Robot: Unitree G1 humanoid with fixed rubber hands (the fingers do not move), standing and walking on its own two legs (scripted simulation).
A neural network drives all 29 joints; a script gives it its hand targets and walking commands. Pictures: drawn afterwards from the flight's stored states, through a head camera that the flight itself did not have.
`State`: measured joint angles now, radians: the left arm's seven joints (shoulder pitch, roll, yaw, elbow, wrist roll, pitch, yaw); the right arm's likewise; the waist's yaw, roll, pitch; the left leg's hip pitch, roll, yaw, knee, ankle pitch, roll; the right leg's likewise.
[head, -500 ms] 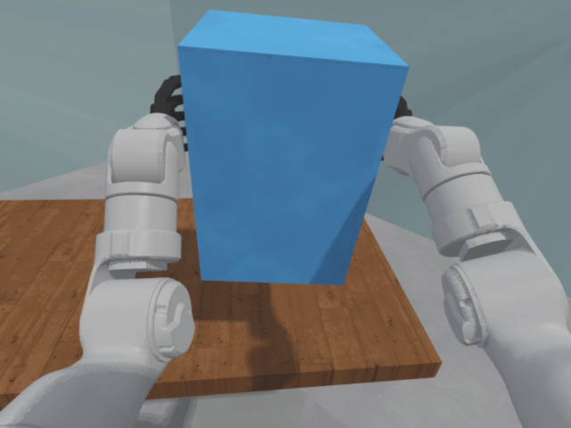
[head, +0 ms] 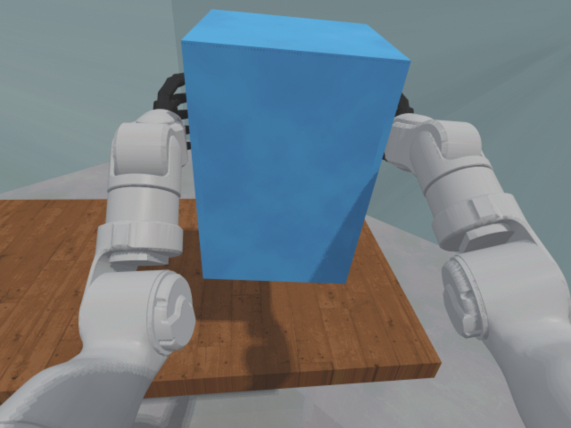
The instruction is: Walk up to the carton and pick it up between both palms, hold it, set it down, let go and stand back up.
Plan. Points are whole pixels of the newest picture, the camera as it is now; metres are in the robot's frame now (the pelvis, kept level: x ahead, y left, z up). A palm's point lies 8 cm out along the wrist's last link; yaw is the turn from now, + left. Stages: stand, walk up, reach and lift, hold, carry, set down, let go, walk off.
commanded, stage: hold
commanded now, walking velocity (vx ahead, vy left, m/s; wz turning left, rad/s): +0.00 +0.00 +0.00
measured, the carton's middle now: (282, 154) +0.37 +0.02 +0.29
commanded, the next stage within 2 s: none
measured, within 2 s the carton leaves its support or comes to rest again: neither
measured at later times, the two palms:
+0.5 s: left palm (163, 126) +0.36 +0.17 +0.33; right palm (392, 133) +0.37 -0.13 +0.33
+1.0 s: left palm (168, 127) +0.36 +0.16 +0.33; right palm (397, 136) +0.37 -0.13 +0.33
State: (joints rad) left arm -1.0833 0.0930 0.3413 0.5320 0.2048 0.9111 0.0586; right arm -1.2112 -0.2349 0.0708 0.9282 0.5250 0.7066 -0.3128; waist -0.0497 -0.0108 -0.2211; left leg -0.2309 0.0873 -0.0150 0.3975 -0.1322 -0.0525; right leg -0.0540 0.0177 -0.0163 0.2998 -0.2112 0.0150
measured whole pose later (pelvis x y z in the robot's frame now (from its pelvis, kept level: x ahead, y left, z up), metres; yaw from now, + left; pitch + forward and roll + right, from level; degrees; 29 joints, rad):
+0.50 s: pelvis +0.00 +0.00 +0.00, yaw +0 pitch -2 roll -2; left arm -1.10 0.10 0.33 0.54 0.20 0.90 0.06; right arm -1.21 -0.23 0.06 0.92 0.51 0.70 -0.31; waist -0.05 -0.01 -0.22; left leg -0.24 0.09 -0.02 0.40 -0.13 -0.05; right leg -0.06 0.02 -0.02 0.30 -0.21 0.02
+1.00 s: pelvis +0.00 +0.00 +0.00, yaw +0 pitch -2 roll -2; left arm -1.08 0.09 0.34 0.53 0.20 0.90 0.07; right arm -1.20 -0.24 0.06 0.91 0.52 0.71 -0.31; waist -0.05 0.00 -0.22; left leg -0.23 0.09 -0.02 0.41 -0.14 -0.05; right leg -0.05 0.02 -0.02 0.30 -0.21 0.02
